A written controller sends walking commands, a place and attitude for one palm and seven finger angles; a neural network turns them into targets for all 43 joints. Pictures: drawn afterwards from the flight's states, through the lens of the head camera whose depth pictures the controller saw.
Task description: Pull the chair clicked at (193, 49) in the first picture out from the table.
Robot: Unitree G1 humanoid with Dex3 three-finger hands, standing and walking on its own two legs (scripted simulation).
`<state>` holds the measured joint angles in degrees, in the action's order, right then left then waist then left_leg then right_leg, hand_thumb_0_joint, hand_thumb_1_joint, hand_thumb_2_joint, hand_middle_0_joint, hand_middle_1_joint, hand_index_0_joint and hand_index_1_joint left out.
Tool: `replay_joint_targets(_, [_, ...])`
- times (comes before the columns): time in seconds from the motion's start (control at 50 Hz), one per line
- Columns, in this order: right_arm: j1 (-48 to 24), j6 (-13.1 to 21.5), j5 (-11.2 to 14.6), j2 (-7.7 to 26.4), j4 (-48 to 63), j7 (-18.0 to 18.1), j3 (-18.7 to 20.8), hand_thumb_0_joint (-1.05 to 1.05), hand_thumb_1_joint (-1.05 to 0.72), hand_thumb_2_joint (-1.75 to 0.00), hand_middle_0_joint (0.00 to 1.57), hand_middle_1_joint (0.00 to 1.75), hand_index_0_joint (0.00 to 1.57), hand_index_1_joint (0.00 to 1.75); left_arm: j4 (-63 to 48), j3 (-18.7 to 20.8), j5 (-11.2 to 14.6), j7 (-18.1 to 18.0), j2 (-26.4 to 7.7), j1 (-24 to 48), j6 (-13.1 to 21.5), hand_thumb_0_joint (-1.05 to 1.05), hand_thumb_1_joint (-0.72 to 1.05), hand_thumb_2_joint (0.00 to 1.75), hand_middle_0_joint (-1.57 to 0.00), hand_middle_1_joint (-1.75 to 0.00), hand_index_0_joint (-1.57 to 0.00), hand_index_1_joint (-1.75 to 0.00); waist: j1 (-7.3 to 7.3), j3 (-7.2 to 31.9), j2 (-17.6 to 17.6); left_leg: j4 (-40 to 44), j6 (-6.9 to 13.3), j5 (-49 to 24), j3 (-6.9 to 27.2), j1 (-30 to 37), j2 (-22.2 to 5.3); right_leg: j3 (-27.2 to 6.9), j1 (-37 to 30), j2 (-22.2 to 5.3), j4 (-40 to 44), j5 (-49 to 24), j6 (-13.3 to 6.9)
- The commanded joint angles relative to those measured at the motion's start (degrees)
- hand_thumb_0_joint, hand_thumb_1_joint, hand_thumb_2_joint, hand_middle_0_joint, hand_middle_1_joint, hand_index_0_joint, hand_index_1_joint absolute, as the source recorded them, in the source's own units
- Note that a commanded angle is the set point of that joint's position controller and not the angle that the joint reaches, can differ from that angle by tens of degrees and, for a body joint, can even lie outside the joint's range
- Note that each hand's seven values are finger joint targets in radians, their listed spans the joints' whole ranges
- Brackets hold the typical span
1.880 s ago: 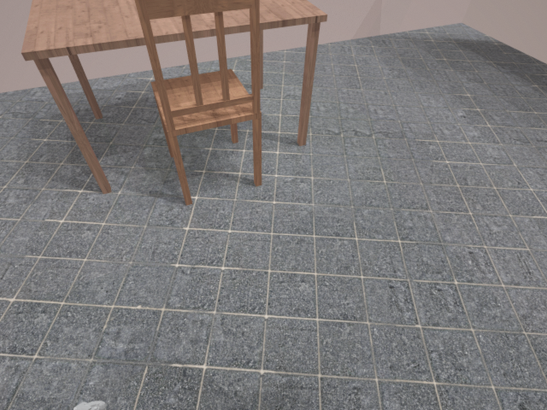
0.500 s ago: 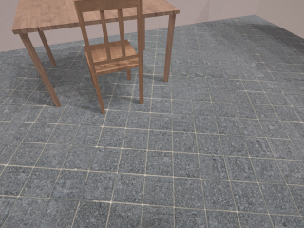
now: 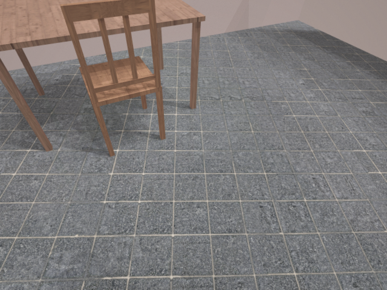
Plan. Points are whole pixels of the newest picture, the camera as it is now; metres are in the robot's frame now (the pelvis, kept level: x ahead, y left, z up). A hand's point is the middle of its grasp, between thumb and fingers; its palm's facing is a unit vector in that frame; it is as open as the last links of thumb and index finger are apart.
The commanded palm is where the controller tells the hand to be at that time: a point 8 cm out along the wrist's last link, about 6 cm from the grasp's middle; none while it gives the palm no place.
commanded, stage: walk to a spot facing it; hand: left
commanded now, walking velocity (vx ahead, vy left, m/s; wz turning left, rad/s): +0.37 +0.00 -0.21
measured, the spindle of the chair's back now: (108, 53) +1.12 +0.49 -0.06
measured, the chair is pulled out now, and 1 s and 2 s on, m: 0.00 0.00 0.00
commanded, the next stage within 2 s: turn to face it in 1.12 s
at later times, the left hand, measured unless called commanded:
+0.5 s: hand out of the picture +0.12 +0.20 -0.19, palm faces +0.00 -0.99 -0.12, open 7.4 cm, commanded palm none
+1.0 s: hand (167, 154) +0.58 +0.13 -0.15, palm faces -0.34 -0.93 -0.17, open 7.4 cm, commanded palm none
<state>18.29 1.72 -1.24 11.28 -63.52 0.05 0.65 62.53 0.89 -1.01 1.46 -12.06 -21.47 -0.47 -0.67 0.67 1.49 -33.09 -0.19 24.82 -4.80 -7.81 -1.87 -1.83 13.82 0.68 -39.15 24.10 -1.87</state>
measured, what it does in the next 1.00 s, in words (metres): walks ahead, turning right: left foot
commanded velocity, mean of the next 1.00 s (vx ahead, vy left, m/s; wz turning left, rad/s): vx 0.36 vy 0.00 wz -0.27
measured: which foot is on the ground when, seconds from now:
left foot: down 0.00-0.08, up 0.10-0.44, down 0.46-1.00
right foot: down 0.00-0.46, up 0.48-1.00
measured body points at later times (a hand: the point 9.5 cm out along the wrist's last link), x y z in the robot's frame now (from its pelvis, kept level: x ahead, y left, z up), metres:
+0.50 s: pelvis +0.20 +0.04 -0.01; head +0.23 +0.06 +0.43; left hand +0.12 +0.25 -0.18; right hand +0.30 -0.21 -0.14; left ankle +0.31 +0.12 -0.73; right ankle +0.01 -0.09 -0.68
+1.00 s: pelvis +0.41 +0.00 +0.00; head +0.44 -0.01 +0.45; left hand +0.59 +0.18 -0.14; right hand +0.24 -0.16 -0.14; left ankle +0.31 +0.12 -0.72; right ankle +0.48 -0.13 -0.71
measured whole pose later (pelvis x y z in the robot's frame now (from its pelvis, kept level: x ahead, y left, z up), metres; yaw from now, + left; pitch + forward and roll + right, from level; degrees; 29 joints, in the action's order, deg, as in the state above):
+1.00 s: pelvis +0.41 +0.00 +0.00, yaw -17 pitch +0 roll +0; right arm 26.8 3.5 -2.0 7.6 -65.0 0.6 2.3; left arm 55.5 3.7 -1.7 2.2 -9.8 -5.6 -0.3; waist 4.2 -4.4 -0.3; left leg -23.8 -1.2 24.2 -20.0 2.3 -4.6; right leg 7.5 26.2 -3.8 -36.0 13.2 -2.7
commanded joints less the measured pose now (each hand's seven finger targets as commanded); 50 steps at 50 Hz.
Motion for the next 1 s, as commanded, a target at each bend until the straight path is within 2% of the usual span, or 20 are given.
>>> replay_joint_targets(0.0, [6.8, 1.5, -0.1, 9.7, -0.2, 1.3, 2.4, 0.0, -0.9, -0.9, 0.2, 0.3, 0.2, 0.3, -6.9, 1.6, 0.0, -0.4, -3.4, 7.1, 3.2, 0.0, 0.9, 0.9, -0.2, -0.3, -0.2, -0.3, 2.68, -8.9, -9.4, 10.5, 10.3, -26.8, 14.0, 7.0, -17.2, 5.4, 14.7, -2.0, 0.8, 3.9, -0.4])
replay_joint_targets(0.02, [4.4, 1.5, -0.1, 9.2, 0.2, 1.4, 2.1, 0.0, -0.9, -0.9, 0.2, 0.3, 0.2, 0.3, -4.8, 2.0, -0.2, -0.3, -2.6, 1.7, 3.3, 0.0, 0.9, 0.9, -0.2, -0.3, -0.2, -0.3, -0.68, -6.8, -6.6, 3.2, 7.3, -27.7, 7.6, -1.0, -13.7, 6.9, 1.5, -1.2, 8.4, -2.8, -1.2])
replay_joint_targets(0.04, [1.4, 1.9, 0.5, 7.3, 1.5, 1.1, 1.9, 0.0, -0.9, -0.9, 0.2, 0.3, 0.2, 0.3, -1.5, 2.9, -0.5, -0.6, -5.2, -8.7, 3.7, 0.0, 0.9, 0.9, -0.2, -0.3, -0.2, -0.3, -5.53, -2.6, 1.9, -12.6, 3.8, -26.7, -0.4, -13.5, -7.9, -2.1, -15.2, -5.4, 14.5, -6.8, -3.6])
replay_joint_targets(0.06, [-3.8, 2.9, 0.9, 3.8, 5.2, 0.4, 1.1, 0.0, -0.9, -0.9, 0.2, 0.3, 0.2, 0.3, 1.8, 4.4, -0.2, -1.7, -11.1, -19.9, 4.5, 0.0, 0.9, 0.9, -0.2, -0.3, -0.2, -0.3, -8.5, -1.1, 19.0, -29.5, 0.8, 0.2, -6.0, -29.9, -0.1, -27.1, -24.9, -21.2, 23.6, -17.0, -9.6])
replay_joint_targets(0.08, [-9.7, 2.9, 0.6, 5.7, 6.9, 0.4, 1.6, 0.0, -0.9, -0.9, 0.2, 0.3, 0.2, 0.3, 3.3, 3.7, 0.4, -2.3, -10.7, -21.9, 4.4, 0.0, 0.9, 0.9, -0.2, -0.3, -0.2, -0.3, -9.27, -3.6, 13.0, -35.5, 1.2, 6.8, 1.0, -33.7, -1.6, -31.4, -22.4, -22.8, 24.3, -25.0, -12.0])
replay_joint_targets(0.12, [-10.7, 2.6, 0.4, 2.7, 6.7, 0.3, 1.9, 0.0, -0.9, -0.9, 0.2, 0.3, 0.2, 0.3, 1.9, 2.8, -0.2, -3.0, -6.9, -16.1, 4.2, 0.0, 0.9, 0.9, -0.2, -0.3, -0.2, -0.3, -5.73, -7.9, 1.7, -38.1, 0.8, 1.2, 2.9, -38.0, -5.3, -22.6, -19.4, -21.5, 22.4, -27.3, -13.3])
replay_joint_targets(0.2, [-7.2, 0.8, 0.2, 0.1, 5.5, -0.9, 2.5, 0.0, -0.9, -0.9, 0.2, 0.3, 0.2, 0.3, 0.5, 2.0, -0.7, -3.3, -3.7, -9.4, 4.9, 0.0, 0.9, 0.9, -0.2, -0.3, -0.2, -0.3, -0.41, -8.3, 3.8, -29.8, -1.2, -6.2, 0.2, -32.2, -6.0, -9.9, -10.3, -16.0, 26.3, -24.5, -9.4])
replay_joint_targets(0.34, [-11.7, 1.5, 0.7, -0.3, 8.7, -2.1, 2.4, 0.0, -0.9, -0.9, 0.2, 0.3, 0.2, 0.3, 1.3, 2.5, -0.5, -3.3, -4.5, -7.7, 5.2, 0.0, 0.9, 0.9, -0.2, -0.3, -0.2, -0.3, 0.33, -9.7, 6.7, -8.1, 0.9, -15.2, -4.3, -18.1, -2.3, -2.4, -5.7, -11.5, 26.7, -31.5, -5.6])
replay_joint_targets(0.4, [3.7, 2.2, -0.1, 3.7, 4.2, -0.7, 3.5, 0.0, -0.9, -0.9, 0.2, 0.3, 0.2, 0.3, 1.0, 3.1, -0.3, -3.2, -4.8, -6.1, 5.0, 0.0, 0.9, 0.9, -0.2, -0.3, -0.2, -0.3, 7.31, -0.9, 2.9, -0.6, 2.7, -16.4, -4.1, 3.5, 0.0, 0.5, -3.8, -8.9, 5.4, -42.2, -3.6])
replay_joint_targets(0.42, [12.1, 2.3, -0.8, 8.6, 2.2, 0.1, 4.7, 0.0, -0.9, -0.9, 0.2, 0.3, 0.2, 0.3, 0.0, 3.2, 0.2, -2.7, -2.9, -7.6, 4.8, 0.0, 0.9, 0.9, -0.2, -0.3, -0.2, -0.3, 10.06, 6.0, -5.8, 2.0, 5.3, -12.9, 6.7, 15.7, -8.3, 2.7, 3.8, -5.0, -9.1, -29.7, -2.0])
replay_joint_targets(0.44, [16.8, 2.4, -1.3, 14.8, 1.5, 0.5, 5.9, 0.0, -0.9, -0.9, 0.2, 0.3, 0.2, 0.3, -1.4, 2.8, 0.9, -1.9, 0.6, -9.8, 4.6, 0.0, 0.9, 0.9, -0.2, -0.3, -0.2, -0.3, 9.08, 10.2, -19.8, 13.2, 11.4, -9.5, 30.9, 21.3, -24.4, 6.0, 15.0, 3.1, -30.1, 6.2, -0.4])
replay_joint_targets(0.46, [12.7, 1.9, -0.3, 14.0, 1.8, 0.7, 5.5, 0.0, -0.9, -0.9, 0.2, 0.3, 0.2, 0.3, -2.8, 2.6, 0.3, -2.2, 0.1, -7.0, 4.6, 0.0, 0.9, 0.9, -0.2, -0.3, -0.2, -0.3, 7.42, 8.5, -15.7, 19.5, 13.2, 1.8, 35.6, 14.9, -27.2, 0.5, 18.6, 0.7, -39.0, 8.3, -1.6])
replay_joint_targets(0.48, [6.3, 1.8, 0.0, 10.8, 3.5, 0.8, 5.0, 0.0, -0.9, -0.9, 0.2, 0.3, 0.2, 0.3, -3.2, 2.4, 0.2, -2.0, 0.5, -3.7, 4.3, 0.0, 0.9, 0.9, -0.2, -0.3, -0.2, -0.3, 5.84, 3.1, -13.4, 21.3, 12.6, 9.0, 31.7, 7.4, -26.1, 0.4, 22.1, -2.7, -42.6, 3.1, -1.8])
replay_joint_targets(0.52, [0.9, 2.6, -0.5, 4.7, 4.5, 0.9, 3.3, 0.0, -0.9, -0.9, 0.2, 0.3, 0.2, 0.3, -3.5, 2.6, -0.8, -1.0, 1.0, 0.0, 3.4, 0.0, 0.9, 0.9, -0.2, -0.3, -0.2, -0.3, 2.65, -6.6, -6.6, 22.9, 10.2, 6.8, 22.2, -7.3, -21.8, 0.2, 21.3, -6.3, -39.7, -2.6, -1.1])
replay_joint_targets(0.58, [-2.1, 3.7, -0.2, 2.9, 4.8, 1.1, 2.9, 0.0, -0.9, -0.9, 0.2, 0.3, 0.2, 0.3, -2.8, 2.6, -1.1, -0.6, 2.8, -3.9, 1.1, 0.0, 0.9, 0.9, -0.2, -0.3, -0.2, -0.3, -1.37, -4.9, -7.8, 23.4, 7.8, -3.0, 7.2, -12.4, -16.8, 1.8, 16.3, -7.6, -31.9, -7.6, 0.3])
replay_joint_targets(0.64, [-0.5, 4.1, -0.1, 3.4, 4.6, 0.9, 3.3, 0.0, -0.9, -0.9, 0.2, 0.3, 0.2, 0.3, -4.9, 3.1, -1.2, -0.3, 2.4, -0.6, 0.4, 0.0, 0.9, 0.9, -0.2, -0.3, -0.2, -0.3, -1.45, -5.5, -6.4, 25.3, 8.8, -7.4, 3.9, -9.9, -16.6, 2.3, 18.8, -8.7, -25.2, -12.2, 1.6])
replay_joint_targets(0.74, [5.0, 4.1, -0.1, 4.3, 3.0, 0.9, 3.5, 0.0, -0.9, -0.9, 0.2, 0.3, 0.2, 0.3, -8.4, 3.3, -1.1, 0.3, 1.1, 10.1, 0.3, 0.0, 0.9, 0.9, -0.2, -0.3, -0.2, -0.3, 1.47, -7.2, -3.6, 26.0, 9.2, -12.4, 0.7, 0.1, -17.1, 4.3, 22.7, -9.0, -11.9, -16.4, 2.4])
replay_joint_targets(0.9, [11.5, 2.9, -0.8, 4.5, 0.3, 1.1, 3.0, 0.0, -0.9, -0.9, 0.2, 0.3, 0.2, 0.3, -12.0, 2.9, -0.8, 0.5, 0.8, 20.7, 1.1, 0.0, 0.9, 0.9, -0.2, -0.3, -0.2, -0.3, 4.61, -8.8, -5.9, 19.1, 7.6, -31.3, -5.1, 8.9, -18.3, 9.0, 19.3, -5.5, 0.4, -11.3, 0.1])
replay_joint_targets(0.94, [9.8, 2.7, -0.7, 5.7, 0.8, 1.2, 3.1, 0.0, -0.9, -0.9, 0.2, 0.3, 0.2, 0.3, -11.1, 3.2, -0.8, 0.5, 0.1, 16.3, 1.5, 0.0, 0.9, 0.9, -0.2, -0.3, -0.2, -0.3, 1.84, -5.8, -6.8, 11.7, 6.6, -44.0, -8.1, 10.2, -18.0, 11.2, 12.5, -2.9, 3.6, -9.0, -1.5])
replay_joint_targets(0.98, [8.1, 2.6, 0.1, 6.5, 1.6, 0.9, 3.1, 0.0, -0.9, -0.9, 0.2, 0.3, 0.2, 0.3, -6.4, 4.3, -1.2, 0.1, -3.7, 1.8, 2.7, 0.0, 0.9, 0.9, -0.2, -0.3, -0.2, -0.3, -4.85, 3.2, -4.5, -9.7, 3.1, -49.2, -12.2, 1.8, -14.3, 11.6, -11.0, -1.0, 9.7, -14.5, -3.9])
